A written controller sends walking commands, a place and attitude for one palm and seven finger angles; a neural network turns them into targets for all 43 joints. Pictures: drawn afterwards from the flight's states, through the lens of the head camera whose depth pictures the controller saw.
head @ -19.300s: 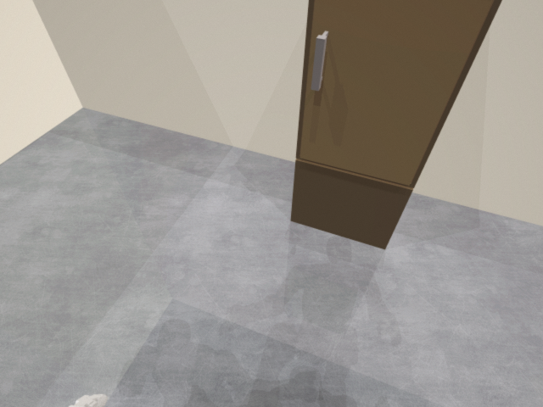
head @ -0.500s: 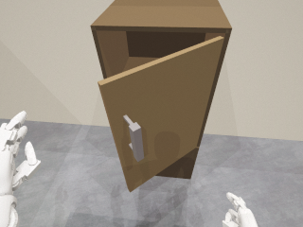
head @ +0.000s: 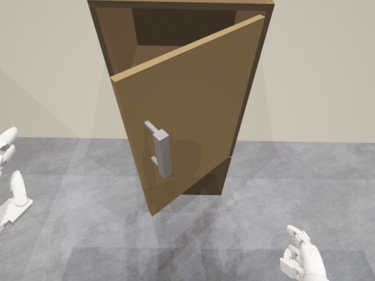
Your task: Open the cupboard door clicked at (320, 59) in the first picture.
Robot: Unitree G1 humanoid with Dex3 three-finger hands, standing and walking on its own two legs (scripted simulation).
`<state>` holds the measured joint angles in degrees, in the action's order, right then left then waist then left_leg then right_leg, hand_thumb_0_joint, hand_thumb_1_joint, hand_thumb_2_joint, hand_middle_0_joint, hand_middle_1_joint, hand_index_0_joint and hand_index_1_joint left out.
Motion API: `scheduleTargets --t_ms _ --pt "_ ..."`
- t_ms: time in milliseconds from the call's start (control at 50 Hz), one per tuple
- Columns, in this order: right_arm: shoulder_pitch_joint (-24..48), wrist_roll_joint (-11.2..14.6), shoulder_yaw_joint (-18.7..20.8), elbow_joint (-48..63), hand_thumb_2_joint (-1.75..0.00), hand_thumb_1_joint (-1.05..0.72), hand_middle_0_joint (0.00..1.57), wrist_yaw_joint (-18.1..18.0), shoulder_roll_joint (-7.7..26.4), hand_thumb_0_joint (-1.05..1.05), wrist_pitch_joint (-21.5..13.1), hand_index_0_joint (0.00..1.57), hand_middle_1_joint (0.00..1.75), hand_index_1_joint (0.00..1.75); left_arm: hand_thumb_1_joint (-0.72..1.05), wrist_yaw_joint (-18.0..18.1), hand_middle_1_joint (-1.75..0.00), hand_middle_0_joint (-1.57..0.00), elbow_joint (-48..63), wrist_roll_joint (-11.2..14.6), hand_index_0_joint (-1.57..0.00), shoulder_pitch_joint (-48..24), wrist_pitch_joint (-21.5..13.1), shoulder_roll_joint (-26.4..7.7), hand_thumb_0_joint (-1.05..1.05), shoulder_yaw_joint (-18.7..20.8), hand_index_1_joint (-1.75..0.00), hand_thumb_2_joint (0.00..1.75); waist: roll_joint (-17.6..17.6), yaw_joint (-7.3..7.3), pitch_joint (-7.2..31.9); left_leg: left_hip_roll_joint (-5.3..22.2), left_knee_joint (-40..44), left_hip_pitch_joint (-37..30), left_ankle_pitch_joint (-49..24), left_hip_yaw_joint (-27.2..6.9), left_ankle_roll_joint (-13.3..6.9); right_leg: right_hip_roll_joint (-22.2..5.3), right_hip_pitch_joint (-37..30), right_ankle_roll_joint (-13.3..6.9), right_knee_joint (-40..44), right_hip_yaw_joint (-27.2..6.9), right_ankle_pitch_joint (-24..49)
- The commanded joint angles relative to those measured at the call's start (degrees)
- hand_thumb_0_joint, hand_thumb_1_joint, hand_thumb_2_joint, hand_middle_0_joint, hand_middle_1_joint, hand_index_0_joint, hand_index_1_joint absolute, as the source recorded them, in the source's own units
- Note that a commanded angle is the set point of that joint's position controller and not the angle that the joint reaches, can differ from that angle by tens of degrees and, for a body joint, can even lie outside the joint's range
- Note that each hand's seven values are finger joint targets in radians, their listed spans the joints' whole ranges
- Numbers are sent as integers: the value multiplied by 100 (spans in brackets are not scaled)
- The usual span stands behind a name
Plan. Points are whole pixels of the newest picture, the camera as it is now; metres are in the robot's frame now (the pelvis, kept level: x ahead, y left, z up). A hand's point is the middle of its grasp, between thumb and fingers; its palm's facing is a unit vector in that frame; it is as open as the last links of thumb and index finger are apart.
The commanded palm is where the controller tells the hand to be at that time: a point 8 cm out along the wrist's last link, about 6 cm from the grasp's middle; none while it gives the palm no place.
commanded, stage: step back with the hand held close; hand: left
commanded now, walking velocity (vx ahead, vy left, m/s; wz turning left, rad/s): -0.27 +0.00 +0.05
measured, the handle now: (157, 150) +0.39 +0.10 +0.05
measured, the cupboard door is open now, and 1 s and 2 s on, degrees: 42 42 42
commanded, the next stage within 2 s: stop stepping back and stand still in 0.72 s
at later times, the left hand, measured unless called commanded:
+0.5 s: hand out of the picture +0.11 +0.27 +0.16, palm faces +0.48 -0.71 -0.51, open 7.4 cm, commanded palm +0.03 +0.31 +0.18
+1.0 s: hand out of the picture +0.01 +0.25 +0.17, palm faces +0.44 -0.77 -0.46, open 7.4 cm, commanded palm -0.05 +0.29 +0.18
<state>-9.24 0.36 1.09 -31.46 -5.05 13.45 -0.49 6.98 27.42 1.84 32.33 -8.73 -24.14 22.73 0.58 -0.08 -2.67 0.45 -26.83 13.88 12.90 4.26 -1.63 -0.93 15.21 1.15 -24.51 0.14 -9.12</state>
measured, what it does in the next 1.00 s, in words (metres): walks backwards: left foot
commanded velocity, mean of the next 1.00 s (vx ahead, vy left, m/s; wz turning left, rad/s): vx -0.22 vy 0.00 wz -0.02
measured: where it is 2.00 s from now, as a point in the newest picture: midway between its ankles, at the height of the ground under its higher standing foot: outside the picture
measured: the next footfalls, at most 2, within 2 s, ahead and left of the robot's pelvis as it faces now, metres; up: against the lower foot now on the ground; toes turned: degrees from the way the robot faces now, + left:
left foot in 0.76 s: -0.05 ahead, +0.11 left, +0.00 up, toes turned +5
right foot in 1.06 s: -0.23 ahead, -0.13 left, +0.00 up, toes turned +1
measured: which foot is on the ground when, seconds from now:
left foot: down 0.00-0.60, up 0.62-0.74, down 0.76-1.00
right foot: down 0.00-0.76, up 0.78-1.00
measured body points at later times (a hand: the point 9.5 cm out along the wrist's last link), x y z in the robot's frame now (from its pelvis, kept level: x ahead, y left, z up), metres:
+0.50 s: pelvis -0.08 +0.00 -0.02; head -0.06 +0.02 +0.43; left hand +0.08 +0.31 +0.19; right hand +0.09 -0.23 -0.10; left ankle +0.02 +0.10 -0.74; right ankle -0.01 -0.13 -0.74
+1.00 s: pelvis -0.18 -0.01 +0.00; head -0.15 +0.01 +0.45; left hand -0.02 +0.29 +0.19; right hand +0.01 -0.22 -0.07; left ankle -0.10 +0.10 -0.74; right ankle -0.24 -0.13 -0.71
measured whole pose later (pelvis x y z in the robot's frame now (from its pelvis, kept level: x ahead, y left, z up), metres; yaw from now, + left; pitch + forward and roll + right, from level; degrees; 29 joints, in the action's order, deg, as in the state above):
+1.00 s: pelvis -0.18 -0.01 +0.00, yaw +2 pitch +2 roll -2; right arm -10.6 -1.1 -1.3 -34.8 -3.3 8.3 -9.9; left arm 9.4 34.3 2.2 33.6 -10.5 -24.3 24.6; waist -1.6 1.0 -1.3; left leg 3.0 -23.6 21.4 4.7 1.5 -0.6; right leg 2.3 14.2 0.8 -40.0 1.8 -28.3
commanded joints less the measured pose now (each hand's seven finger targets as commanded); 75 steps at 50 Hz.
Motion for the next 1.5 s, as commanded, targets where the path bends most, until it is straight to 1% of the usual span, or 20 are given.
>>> scheduleTargets --t_ms 0,140,280,420,480,520,580,620,680,700,720,780,840,920,980,1040,1080,1140,1280,1480 --pt "452 11 200 989 -90 -90 20 -22 670 0 -361 20 30 30 90 192 -30 -20 1329 3 -20 -16 -441 -962 0 926 -30 90 447 118 937 576 695 844 -541 -672 -107 -102 -1060 -68 -446 -199 1113" --pt "251 10 222 989 -90 -90 20 -14 729 0 -605 20 30 30 90 247 -30 -20 1210 -175 -20 -344 -640 -811 0 945 -30 90 422 41 427 712 867 2602 2270 -915 -385 -72 -1374 -53 -964 -372 79" --pt "145 -53 192 781 -90 -90 20 -20 710 0 -798 20 30 30 90 321 -30 -20 1471 -146 -20 -684 -774 -919 0 904 -30 90 73 -43 406 310 36 1501 2067 -854 -146 -409 282 -267 93 -778 -1521" --pt "209 -34 214 793 -90 -90 20 -35 693 0 -958 20 30 30 90 326 -30 -20 1465 -186 -20 -342 -913 -969 0 1237 -30 90 976 75 892 1181 1304 2896 2464 -1619 -527 342 -1616 25 -2009 -107 109" --pt "306 -52 278 797 -90 -90 20 10 753 0 -1028 20 30 30 90 218 -30 -20 1131 -243 -20 -332 -971 -927 0 1267 -30 90 1044 90 298 1392 1315 3685 2961 -1674 -700 501 -1796 -13 -2175 -259 -319" --pt "233 -54 270 669 -90 -90 20 70 654 0 -1087 20 30 30 90 170 -30 -20 1182 -108 -20 -370 -993 -909 0 1129 -30 90 180 27 378 854 471 2374 1949 -1208 -373 174 -670 -265 -973 -810 -203" --pt "129 -7 322 431 -90 -90 20 138 549 0 -1034 20 30 30 90 221 -30 -20 1516 -33 -20 -549 -936 -1093 0 935 -30 90 -993 -3 1009 -193 -2137 206 946 -309 254 -1373 1226 -953 951 -2460 -214" --pt "322 -75 242 428 -90 -90 20 156 385 0 -908 20 30 30 90 247 -30 -20 1503 -87 -20 -520 -827 -1126 0 908 -30 90 -1188 38 945 -113 -2824 641 1245 -552 239 -1629 884 -1138 736 -2213 1145" --pt "429 -80 146 366 -90 -90 20 43 387 0 -764 20 30 30 90 275 -30 -20 1479 -96 -20 -565 -729 -1199 0 1029 -30 90 -429 -75 616 -115 -677 373 683 -345 243 -908 604 -595 37 -1146 2055" --pt "395 -56 167 362 -90 -90 20 -8 501 0 -768 20 30 30 90 264 -30 -20 1570 -56 -20 -525 -746 -1159 0 1016 -30 90 198 -91 669 118 447 230 -159 -606 163 -455 511 -296 -482 -863 1594" --pt "494 -60 247 496 -90 -90 20 -38 668 0 -803 20 30 30 90 270 -30 -20 1727 -85 -20 -481 -827 -1196 0 1131 -30 90 1454 64 856 1116 978 762 -1147 -1594 -201 187 98 30 -1418 -403 499" --pt "173 -175 414 462 -90 -90 20 44 536 0 -1099 20 30 30 90 219 -30 -20 1646 120 -20 21 -900 -1240 0 1358 -30 90 1367 54 1433 2096 1135 601 -1616 -2283 -912 568 552 -8 -4048 -511 -2179" --pt "50 -39 359 280 -90 -90 20 187 534 0 -1237 20 30 30 90 231 -30 -20 1906 109 -20 135 -741 -751 0 825 -30 90 817 24 1424 1643 618 -721 -2536 -1282 -695 329 1132 65 -3293 -212 -1824" --pt "194 -95 159 395 -90 -90 20 112 545 0 -1239 20 30 30 90 338 -30 -20 1823 83 -20 -137 -465 -825 0 722 -30 90 1366 -85 827 1315 1836 338 1816 -1384 -406 417 -23 -20 -1677 275 -2098" --pt "243 -134 86 420 -90 -90 20 17 537 0 -1091 20 30 30 90 371 -30 -20 1517 18 -20 -147 -385 -1095 0 900 -30 90 1227 -71 668 687 1643 572 2120 -798 45 499 -905 -217 305 570 -1566" --pt "227 -211 20 339 -90 -90 20 34 423 0 -925 20 30 30 90 320 -30 -20 1485 127 -20 -309 -506 -1440 0 1141 -30 90 -342 -83 894 131 -1018 -303 192 -329 278 -1109 455 -932 1509 -1213 -1069" --pt "245 -35 96 300 -90 -90 20 44 467 0 -934 20 30 30 90 303 -30 -20 1278 153 -20 -446 -389 -1219 0 984 -30 90 -1152 37 895 -39 -1974 587 317 -439 269 -1322 105 -1021 1311 -1734 -922" --pt "232 -1 -13 216 -90 -90 20 48 431 0 -935 20 30 30 90 289 -30 -20 867 68 -20 -437 -455 -978 0 757 -30 90 -653 -62 466 167 -1222 1010 484 -359 132 -1233 -520 -860 550 -1017 1254" --pt "99 -49 56 263 -90 -90 20 -19 622 0 -1004 20 30 30 90 246 -30 -20 953 34 -20 -282 -667 -1183 0 925 -30 90 565 -48 731 468 97 -404 -1694 -687 -202 -266 -214 -207 -302 -345 1036" --pt "86 -49 109 334 -90 -90 20 37 589 0 -1030 20 30 30 90 232 -30 -20 890 80 -20 -28 -802 -1043 0 933 -30 90 308 -71 580 369 155 -194 -519 -680 20 -287 -57 -289 500 -647 -55"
